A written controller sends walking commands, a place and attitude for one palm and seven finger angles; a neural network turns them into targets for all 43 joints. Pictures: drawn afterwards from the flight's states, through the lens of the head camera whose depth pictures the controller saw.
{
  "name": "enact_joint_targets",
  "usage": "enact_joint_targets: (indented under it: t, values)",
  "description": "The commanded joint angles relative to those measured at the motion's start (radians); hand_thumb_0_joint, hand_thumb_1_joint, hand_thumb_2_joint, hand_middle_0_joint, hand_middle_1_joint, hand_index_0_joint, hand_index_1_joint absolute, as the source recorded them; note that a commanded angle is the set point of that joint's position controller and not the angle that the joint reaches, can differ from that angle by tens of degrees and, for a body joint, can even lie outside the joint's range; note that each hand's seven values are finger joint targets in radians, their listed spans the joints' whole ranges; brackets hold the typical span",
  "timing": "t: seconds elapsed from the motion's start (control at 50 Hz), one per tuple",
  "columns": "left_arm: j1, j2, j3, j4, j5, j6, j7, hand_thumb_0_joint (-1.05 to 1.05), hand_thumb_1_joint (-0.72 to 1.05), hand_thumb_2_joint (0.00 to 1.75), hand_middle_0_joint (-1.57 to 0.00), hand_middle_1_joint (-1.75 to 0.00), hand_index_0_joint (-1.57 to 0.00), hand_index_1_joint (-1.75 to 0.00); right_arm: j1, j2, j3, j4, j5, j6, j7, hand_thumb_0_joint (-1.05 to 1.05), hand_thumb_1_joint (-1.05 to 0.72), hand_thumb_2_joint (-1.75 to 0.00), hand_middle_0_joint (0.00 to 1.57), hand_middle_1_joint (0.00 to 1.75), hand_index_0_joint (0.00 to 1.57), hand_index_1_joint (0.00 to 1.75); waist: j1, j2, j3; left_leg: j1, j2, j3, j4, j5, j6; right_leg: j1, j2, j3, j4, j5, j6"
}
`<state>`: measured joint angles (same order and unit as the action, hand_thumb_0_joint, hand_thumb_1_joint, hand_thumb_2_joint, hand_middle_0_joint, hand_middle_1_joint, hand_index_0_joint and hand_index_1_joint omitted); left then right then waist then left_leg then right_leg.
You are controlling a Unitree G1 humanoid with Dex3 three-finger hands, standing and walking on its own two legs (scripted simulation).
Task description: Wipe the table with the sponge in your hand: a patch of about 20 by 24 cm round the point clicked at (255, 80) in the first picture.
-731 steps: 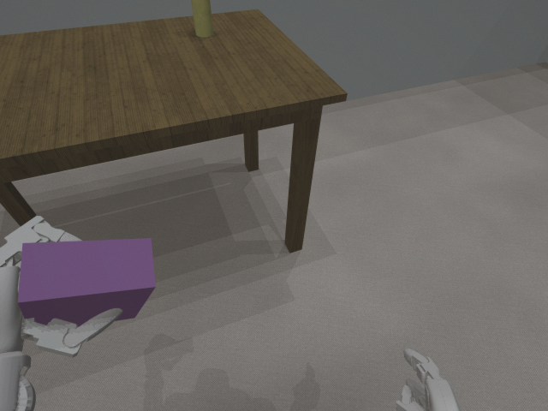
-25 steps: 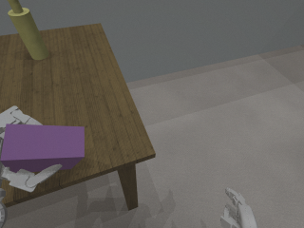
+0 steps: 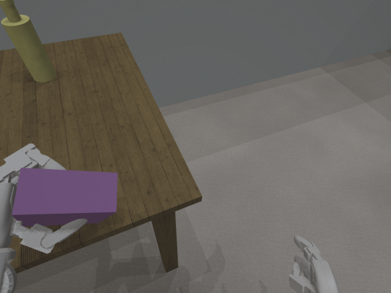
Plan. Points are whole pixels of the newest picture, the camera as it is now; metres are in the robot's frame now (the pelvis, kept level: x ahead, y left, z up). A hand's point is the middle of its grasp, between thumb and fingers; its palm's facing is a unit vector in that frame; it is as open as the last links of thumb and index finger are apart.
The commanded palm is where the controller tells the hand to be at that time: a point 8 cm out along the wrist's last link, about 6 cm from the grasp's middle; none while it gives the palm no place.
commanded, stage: come to a stop and stand still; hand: left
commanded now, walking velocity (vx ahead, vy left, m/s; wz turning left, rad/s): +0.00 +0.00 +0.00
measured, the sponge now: (80, 201) +0.23 +0.19 +0.14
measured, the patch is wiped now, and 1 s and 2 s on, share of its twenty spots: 0.00 0.00 0.00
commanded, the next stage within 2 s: look again from close up in 0.60 s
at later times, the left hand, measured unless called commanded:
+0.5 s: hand (0, 184) +0.24 +0.30 +0.16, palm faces +0.38 -0.85 -0.37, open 9.7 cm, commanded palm +0.17 +0.33 +0.18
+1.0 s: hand (4, 192) +0.22 +0.29 +0.16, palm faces +0.40 -0.84 -0.37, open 9.7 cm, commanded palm +0.17 +0.32 +0.18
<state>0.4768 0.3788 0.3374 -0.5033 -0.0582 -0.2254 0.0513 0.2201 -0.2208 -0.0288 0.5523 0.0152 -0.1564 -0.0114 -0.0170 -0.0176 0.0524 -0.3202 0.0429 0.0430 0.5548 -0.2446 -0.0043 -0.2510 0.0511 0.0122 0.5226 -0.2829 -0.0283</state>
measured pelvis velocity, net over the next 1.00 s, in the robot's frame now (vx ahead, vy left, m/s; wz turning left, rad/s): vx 0.01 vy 0.04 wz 0.02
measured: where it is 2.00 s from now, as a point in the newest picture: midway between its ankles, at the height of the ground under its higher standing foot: outside the picture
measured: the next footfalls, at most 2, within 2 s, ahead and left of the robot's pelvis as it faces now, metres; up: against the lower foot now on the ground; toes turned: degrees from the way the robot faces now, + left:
none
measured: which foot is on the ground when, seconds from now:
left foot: down 0.00-1.00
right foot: down 0.00-1.00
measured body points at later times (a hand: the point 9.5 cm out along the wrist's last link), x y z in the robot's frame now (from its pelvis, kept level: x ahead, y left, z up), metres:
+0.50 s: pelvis +0.02 +0.04 +0.01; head +0.04 +0.07 +0.46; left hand +0.21 +0.34 +0.18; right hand +0.22 -0.16 -0.05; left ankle +0.03 +0.12 -0.73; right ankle +0.00 -0.10 -0.73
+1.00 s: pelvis +0.01 +0.04 +0.01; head +0.03 +0.05 +0.46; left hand +0.20 +0.33 +0.18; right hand +0.19 -0.18 -0.07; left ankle +0.03 +0.12 -0.73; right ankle +0.00 -0.10 -0.73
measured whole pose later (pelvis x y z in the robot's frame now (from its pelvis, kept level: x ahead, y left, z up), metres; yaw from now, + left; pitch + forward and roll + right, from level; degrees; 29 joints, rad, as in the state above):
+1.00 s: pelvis +0.01 +0.04 +0.01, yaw +1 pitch +0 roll -1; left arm 0.43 0.36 0.33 -0.45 -0.03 -0.17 0.12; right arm 0.21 -0.20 0.01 0.59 0.01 -0.11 -0.04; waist 0.02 -0.01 0.04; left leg -0.23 -0.01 0.04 0.43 -0.20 0.05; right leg -0.13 0.00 0.01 0.35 -0.22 0.02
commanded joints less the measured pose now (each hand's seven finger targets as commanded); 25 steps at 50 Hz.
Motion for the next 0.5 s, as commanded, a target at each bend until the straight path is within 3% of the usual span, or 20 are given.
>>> enact_joint_targets:
  t: [0.0,0.06,0.16,0.24,0.36,0.48]
  values:
    - [-0.112,0.212,0.214,-0.189,-0.021,-0.077,0.070,0.00,0.10,1.30,-1.20,-1.60,-1.20,-1.60,-0.097,-0.090,-0.012,-0.144,-0.012,-0.037,-0.040,0.00,-0.90,-0.90,0.20,0.30,0.20,0.30,0.028,0.070,-0.118,0.155,0.014,-0.083,-0.128,0.002,0.030,-0.076,-0.105,0.128,-0.203,-0.044,-0.009]
    - [-0.216,0.181,0.165,-0.185,-0.003,-0.082,0.069,0.00,0.10,1.30,-1.20,-1.60,-1.20,-1.60,-0.105,-0.093,-0.003,-0.136,-0.013,-0.043,-0.045,0.00,-0.90,-0.90,0.20,0.30,0.20,0.30,0.032,0.156,-0.107,0.096,0.054,-0.129,-0.233,-0.073,0.044,0.021,-0.062,0.068,-0.157,0.008,0.009]
    - [-0.220,0.094,0.058,-0.137,0.022,-0.054,0.064,0.00,0.10,1.30,-1.20,-1.60,-1.20,-1.60,-0.092,-0.096,-0.001,-0.124,-0.013,-0.057,-0.029,0.00,-0.90,-0.90,0.20,0.30,0.20,0.30,0.034,0.106,-0.147,0.113,0.057,-0.119,-0.240,-0.016,0.042,0.092,-0.058,0.033,-0.157,0.112,0.018]
    - [-0.203,0.118,0.075,-0.163,0.032,-0.039,0.069,0.00,0.10,1.30,-1.20,-1.60,-1.20,-1.60,-0.090,-0.100,-0.002,-0.121,-0.019,-0.047,-0.021,0.00,-0.90,-0.90,0.20,0.30,0.20,0.30,0.036,0.082,-0.180,0.156,0.037,-0.095,-0.207,0.135,0.028,0.107,-0.056,0.026,-0.169,0.208,0.019]
    - [-0.167,0.165,0.136,-0.197,0.019,-0.036,0.077,0.00,0.10,1.30,-1.20,-1.60,-1.20,-1.60,-0.104,-0.092,0.004,-0.121,-0.019,-0.023,-0.028,0.00,-0.90,-0.90,0.20,0.30,0.20,0.30,0.034,0.126,-0.213,0.184,0.034,-0.096,-0.189,0.317,0.006,0.140,-0.057,0.002,-0.148,0.272,0.018]
    - [-0.132,0.138,0.113,-0.180,0.009,-0.027,0.071,0.00,0.10,1.30,-1.20,-1.60,-1.20,-1.60,-0.095,-0.095,0.001,-0.132,-0.014,-0.010,-0.029,0.00,-0.90,-0.90,0.20,0.30,0.20,0.30,0.034,0.106,-0.200,0.194,0.043,-0.088,-0.195,0.341,-0.002,0.136,-0.054,-0.009,-0.151,0.269,0.024]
